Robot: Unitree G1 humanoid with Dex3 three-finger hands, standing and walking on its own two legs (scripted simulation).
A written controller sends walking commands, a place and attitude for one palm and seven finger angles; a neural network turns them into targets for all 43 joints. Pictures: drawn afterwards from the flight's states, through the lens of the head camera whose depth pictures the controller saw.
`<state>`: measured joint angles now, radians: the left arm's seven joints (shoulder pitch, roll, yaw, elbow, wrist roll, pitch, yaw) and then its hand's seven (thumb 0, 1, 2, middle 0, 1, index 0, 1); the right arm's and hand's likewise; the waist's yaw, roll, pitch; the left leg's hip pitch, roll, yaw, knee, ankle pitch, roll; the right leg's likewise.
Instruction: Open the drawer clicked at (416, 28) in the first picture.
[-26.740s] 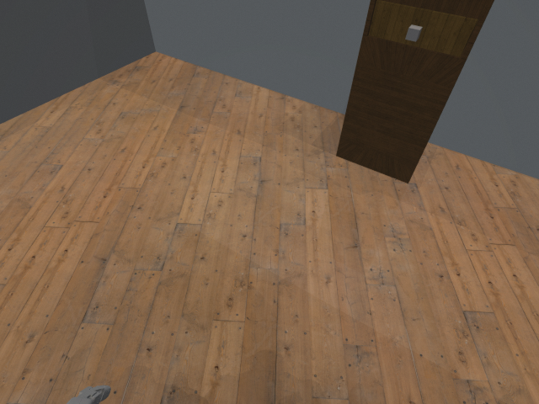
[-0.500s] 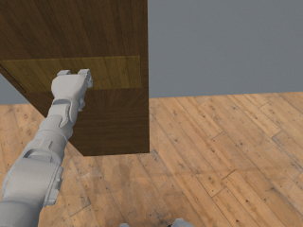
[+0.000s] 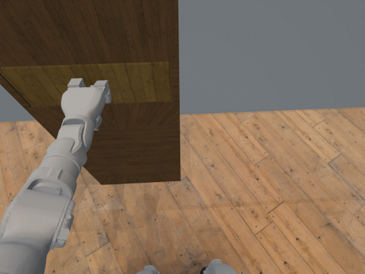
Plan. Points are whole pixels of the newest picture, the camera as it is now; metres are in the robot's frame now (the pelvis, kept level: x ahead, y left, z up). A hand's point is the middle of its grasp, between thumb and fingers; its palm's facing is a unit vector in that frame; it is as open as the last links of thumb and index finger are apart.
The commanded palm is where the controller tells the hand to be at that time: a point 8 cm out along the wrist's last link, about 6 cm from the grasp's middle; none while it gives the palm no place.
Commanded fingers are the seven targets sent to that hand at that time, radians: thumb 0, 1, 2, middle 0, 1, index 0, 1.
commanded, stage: pull the drawer open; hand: left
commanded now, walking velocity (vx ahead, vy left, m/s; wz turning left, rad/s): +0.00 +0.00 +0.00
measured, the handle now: (91, 98) +0.52 +0.21 +0.03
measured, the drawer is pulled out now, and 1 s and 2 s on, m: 0.00 0.07 0.30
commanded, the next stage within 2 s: none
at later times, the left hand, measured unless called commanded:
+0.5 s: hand (90, 128) +0.44 +0.20 +0.02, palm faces -0.03 -0.04 -1.00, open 7.6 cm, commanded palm +0.42 +0.21 +0.08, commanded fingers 0.00 0.90 0.90 -0.40 -1.35 -0.40 -1.35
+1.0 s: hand (88, 142) +0.41 +0.20 +0.02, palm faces -0.04 -0.04 -1.00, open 7.6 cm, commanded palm +0.35 +0.20 +0.08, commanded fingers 0.00 0.90 0.90 -0.40 -1.35 -0.40 -1.35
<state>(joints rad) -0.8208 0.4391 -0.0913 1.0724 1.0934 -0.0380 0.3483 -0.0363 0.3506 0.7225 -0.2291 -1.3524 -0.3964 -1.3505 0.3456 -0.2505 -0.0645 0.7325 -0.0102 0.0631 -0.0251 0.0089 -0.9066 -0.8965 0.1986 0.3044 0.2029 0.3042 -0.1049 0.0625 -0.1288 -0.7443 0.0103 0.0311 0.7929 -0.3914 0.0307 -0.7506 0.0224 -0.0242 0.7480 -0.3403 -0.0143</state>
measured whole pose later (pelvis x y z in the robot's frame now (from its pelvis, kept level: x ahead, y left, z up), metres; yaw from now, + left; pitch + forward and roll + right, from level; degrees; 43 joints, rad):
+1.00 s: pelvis +0.02 +0.00 +0.01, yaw -2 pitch +15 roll -1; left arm -0.33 0.38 -0.08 0.58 1.05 0.00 0.33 0.02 0.38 0.65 -0.21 -1.35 -0.41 -1.35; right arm 0.32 -0.25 -0.08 0.69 0.01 0.10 -0.02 0.01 -0.91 -0.90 0.20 0.30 0.20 0.30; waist -0.05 0.08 -0.13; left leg -0.55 0.02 0.07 0.68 -0.39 0.03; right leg -0.58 0.03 0.02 0.66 -0.33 -0.01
